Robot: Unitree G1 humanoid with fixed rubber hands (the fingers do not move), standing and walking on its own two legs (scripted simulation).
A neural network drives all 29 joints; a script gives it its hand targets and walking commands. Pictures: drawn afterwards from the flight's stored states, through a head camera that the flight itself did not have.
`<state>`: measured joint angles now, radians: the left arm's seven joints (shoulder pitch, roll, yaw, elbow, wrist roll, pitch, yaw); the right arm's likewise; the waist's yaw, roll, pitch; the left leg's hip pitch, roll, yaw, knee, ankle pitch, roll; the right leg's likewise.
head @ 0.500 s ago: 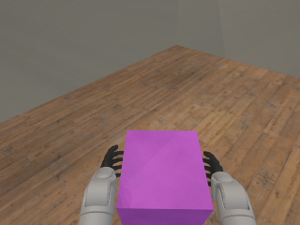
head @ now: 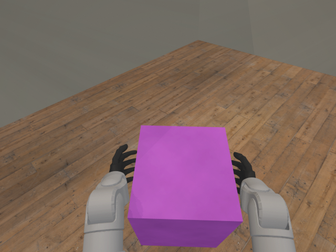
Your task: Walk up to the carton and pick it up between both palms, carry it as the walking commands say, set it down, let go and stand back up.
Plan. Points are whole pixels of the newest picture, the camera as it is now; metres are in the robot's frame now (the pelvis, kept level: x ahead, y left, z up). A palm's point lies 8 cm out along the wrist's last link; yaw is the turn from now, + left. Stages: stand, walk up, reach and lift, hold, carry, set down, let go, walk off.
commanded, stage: carry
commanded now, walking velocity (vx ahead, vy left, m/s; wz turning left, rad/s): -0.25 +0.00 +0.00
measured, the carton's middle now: (180, 189) +0.30 +0.01 +0.01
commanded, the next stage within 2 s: none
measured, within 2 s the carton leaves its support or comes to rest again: neither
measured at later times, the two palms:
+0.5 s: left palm out of the picture +0.12 +0.13 +0.10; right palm out of the picture +0.10 -0.16 +0.07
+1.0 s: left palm out of the picture -0.06 +0.15 +0.09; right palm out of the picture -0.07 -0.14 +0.09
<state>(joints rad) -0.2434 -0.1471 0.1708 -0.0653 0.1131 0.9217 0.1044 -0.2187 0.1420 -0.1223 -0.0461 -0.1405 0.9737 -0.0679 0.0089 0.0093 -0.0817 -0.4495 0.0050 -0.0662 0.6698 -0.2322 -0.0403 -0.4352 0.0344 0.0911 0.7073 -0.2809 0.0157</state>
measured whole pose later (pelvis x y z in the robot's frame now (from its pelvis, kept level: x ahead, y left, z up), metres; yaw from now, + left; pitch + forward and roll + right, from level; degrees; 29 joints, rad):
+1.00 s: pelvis -0.33 +0.00 +0.01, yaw -2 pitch +3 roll -2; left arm -0.19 -0.14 0.15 -0.31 0.06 1.19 0.15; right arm -0.19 0.14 -0.07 -0.28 -0.09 1.26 -0.12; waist 0.03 0.03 -0.07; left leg -0.46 0.06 0.04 0.63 -0.22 0.01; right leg -0.51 0.00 -0.05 0.93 -0.44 0.03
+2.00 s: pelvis -0.78 -0.04 +0.00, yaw -3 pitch +4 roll +1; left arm -0.26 -0.15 0.12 -0.29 0.10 1.18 0.13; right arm -0.19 0.14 -0.12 -0.32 -0.07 1.23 -0.13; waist -0.05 -0.02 -0.06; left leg -0.34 -0.01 0.07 0.65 -0.39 0.00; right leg -0.56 -0.04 -0.09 0.56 -0.06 -0.05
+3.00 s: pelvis -1.21 -0.08 +0.01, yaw -4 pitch +3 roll +0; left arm -0.21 -0.14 0.13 -0.29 0.05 1.17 0.15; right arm -0.18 0.14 -0.09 -0.30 -0.10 1.24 -0.11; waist 0.05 0.05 -0.04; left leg -0.59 0.06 0.04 0.80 -0.38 -0.02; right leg -0.39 0.00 -0.09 0.64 -0.29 -0.04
